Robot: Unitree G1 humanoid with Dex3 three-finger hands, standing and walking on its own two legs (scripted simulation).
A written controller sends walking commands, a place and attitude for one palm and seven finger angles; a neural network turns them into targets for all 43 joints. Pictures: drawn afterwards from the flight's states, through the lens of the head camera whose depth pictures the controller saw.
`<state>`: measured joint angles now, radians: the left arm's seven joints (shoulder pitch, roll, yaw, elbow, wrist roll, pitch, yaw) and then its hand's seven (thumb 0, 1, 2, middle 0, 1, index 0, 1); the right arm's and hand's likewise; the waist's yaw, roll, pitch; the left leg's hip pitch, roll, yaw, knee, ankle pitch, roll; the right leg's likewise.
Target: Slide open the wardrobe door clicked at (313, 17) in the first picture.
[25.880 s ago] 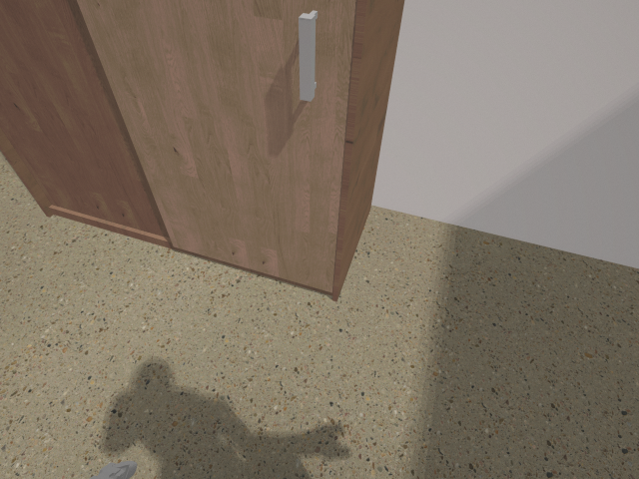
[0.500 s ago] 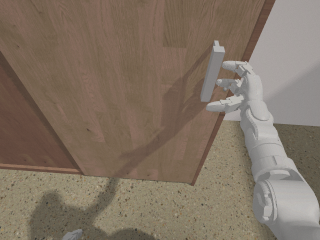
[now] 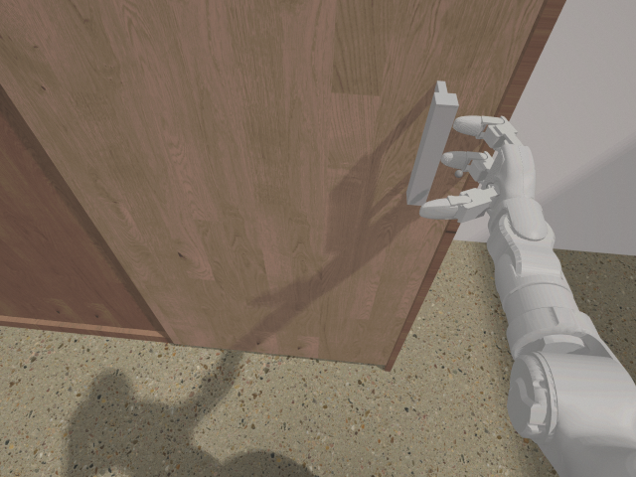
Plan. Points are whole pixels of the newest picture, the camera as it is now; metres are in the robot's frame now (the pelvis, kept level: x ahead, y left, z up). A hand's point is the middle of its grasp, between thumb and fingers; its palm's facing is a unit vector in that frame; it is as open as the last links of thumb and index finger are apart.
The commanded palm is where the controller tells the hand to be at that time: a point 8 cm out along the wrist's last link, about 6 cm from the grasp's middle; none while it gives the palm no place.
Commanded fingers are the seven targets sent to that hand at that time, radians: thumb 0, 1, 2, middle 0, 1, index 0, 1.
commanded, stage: slide the fingers in behind the handle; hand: right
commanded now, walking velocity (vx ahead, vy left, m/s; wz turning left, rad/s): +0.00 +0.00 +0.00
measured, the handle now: (427, 145) +0.52 -0.07 +0.15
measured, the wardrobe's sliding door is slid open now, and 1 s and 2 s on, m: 0.00 0.00 0.00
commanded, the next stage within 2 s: grip the handle and tug to test in 1.60 s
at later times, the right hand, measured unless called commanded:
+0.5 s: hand (439, 174) +0.46 -0.08 +0.15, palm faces -0.04 +1.00 +0.00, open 14.0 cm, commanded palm +0.44 -0.13 +0.15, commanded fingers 0.00 0.50 -0.30 0.30 1.20 0.30 1.20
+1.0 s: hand (424, 173) +0.46 -0.06 +0.15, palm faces -0.03 +1.00 +0.01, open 14.0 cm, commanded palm +0.44 -0.11 +0.15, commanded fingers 0.00 0.50 -0.30 0.30 1.20 0.30 1.20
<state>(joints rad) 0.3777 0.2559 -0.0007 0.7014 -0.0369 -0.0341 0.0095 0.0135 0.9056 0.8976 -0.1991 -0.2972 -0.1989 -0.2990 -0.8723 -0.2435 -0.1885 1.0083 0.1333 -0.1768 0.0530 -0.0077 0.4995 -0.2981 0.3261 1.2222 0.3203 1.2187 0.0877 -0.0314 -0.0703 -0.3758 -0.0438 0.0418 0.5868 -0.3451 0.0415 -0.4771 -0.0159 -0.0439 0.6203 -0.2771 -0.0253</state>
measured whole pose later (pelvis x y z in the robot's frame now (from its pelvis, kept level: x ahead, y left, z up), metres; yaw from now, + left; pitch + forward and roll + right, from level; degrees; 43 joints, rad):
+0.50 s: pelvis +0.00 +0.00 +0.00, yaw +0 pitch +7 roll +1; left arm 0.34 0.24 -0.01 0.69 -0.03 -0.03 0.00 0.01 0.91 0.90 -0.20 -0.30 -0.20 -0.30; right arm -0.84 -0.17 -0.13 0.92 0.12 -0.15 -0.02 -0.01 0.50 -0.30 0.30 1.20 0.30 1.20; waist 0.07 -0.03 -0.06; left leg -0.36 -0.04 0.04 0.60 -0.36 0.04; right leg -0.46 -0.01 -0.04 0.62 -0.28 -0.03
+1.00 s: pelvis +0.00 +0.01 +0.00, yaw +0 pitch +6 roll +0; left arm 0.35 0.25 0.00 0.70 -0.03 -0.02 0.01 0.01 0.91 0.90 -0.20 -0.30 -0.20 -0.30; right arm -0.83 -0.15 -0.14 0.92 0.13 -0.13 -0.04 -0.01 0.50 -0.30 0.30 1.20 0.30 1.20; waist 0.08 -0.04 -0.06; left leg -0.34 -0.05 0.04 0.57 -0.34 0.06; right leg -0.43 -0.02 -0.04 0.59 -0.27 -0.01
